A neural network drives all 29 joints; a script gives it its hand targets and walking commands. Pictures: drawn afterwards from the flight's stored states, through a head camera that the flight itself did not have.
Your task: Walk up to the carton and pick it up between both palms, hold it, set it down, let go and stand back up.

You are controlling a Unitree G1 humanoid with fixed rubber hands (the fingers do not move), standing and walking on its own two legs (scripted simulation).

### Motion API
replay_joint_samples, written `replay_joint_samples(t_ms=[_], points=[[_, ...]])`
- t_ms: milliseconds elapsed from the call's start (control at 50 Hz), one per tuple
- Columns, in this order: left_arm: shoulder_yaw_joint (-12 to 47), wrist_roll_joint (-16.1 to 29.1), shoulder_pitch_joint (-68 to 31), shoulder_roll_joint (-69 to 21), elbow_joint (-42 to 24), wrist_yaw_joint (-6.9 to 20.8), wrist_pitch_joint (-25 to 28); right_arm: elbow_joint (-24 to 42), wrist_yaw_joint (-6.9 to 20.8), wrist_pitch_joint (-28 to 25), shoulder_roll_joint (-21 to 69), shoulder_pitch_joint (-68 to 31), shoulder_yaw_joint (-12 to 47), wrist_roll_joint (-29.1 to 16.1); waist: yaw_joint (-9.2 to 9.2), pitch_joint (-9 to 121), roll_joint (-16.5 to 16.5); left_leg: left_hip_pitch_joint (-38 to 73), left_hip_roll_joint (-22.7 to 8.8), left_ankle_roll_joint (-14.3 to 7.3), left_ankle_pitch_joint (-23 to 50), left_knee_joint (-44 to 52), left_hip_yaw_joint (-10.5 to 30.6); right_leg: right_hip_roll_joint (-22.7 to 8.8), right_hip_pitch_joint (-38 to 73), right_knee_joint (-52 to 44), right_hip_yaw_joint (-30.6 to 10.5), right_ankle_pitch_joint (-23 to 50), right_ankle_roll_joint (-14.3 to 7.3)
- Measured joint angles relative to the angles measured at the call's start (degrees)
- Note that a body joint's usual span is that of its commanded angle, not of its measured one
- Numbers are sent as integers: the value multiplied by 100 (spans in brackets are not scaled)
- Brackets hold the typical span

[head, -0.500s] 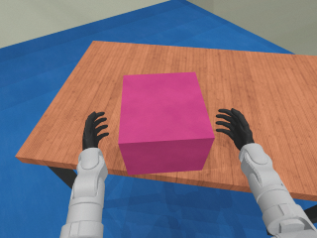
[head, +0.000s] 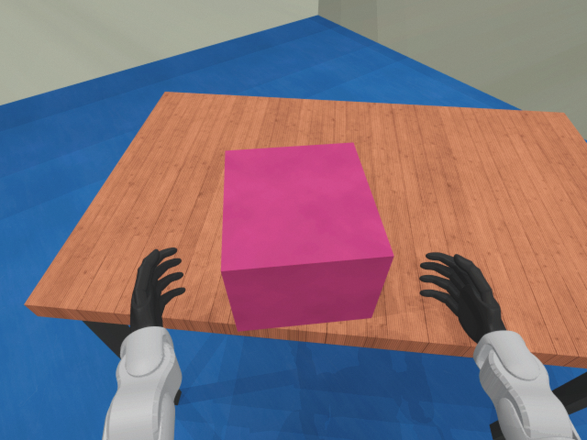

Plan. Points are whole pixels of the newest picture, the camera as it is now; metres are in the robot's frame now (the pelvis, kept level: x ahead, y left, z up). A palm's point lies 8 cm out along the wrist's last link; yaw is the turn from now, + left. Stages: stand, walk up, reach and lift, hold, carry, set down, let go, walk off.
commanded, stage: set down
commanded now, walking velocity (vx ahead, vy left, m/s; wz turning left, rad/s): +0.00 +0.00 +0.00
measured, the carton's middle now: (297, 233) +0.41 +0.04 +0.03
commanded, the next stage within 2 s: none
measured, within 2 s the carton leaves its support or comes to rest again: neither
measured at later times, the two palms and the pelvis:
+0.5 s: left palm (153, 344) +0.21 +0.20 +0.05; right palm (490, 355) +0.22 -0.20 +0.04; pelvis +0.00 +0.01 +0.00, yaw +0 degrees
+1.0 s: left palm (148, 358) +0.21 +0.22 +0.01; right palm (483, 370) +0.22 -0.21 +0.00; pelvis +0.02 +0.02 +0.00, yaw +0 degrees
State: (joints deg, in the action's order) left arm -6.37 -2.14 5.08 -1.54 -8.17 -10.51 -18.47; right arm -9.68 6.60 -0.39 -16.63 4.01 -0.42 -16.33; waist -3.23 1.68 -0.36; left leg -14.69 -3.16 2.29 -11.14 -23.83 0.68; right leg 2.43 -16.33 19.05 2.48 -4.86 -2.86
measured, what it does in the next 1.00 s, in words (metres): stands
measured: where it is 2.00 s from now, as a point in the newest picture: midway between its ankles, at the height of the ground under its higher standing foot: outside the picture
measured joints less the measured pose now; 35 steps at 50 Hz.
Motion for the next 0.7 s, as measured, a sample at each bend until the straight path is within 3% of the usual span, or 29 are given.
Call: replay_joint_samples(t_ms=[300,700], points=[[428,64,732,2,-351,-146,84,700,71,45,0,1038,-84,0,14,0,-8,165,16,-13,-6,0,0,-16,167,0,-2,-6,23],[457,65,862,87,-31,21,41,443,37,337,0,1106,-90,92,47,-31,-14,182,101,-90,-89,1,0,-98,196,0,-10,-96,103]])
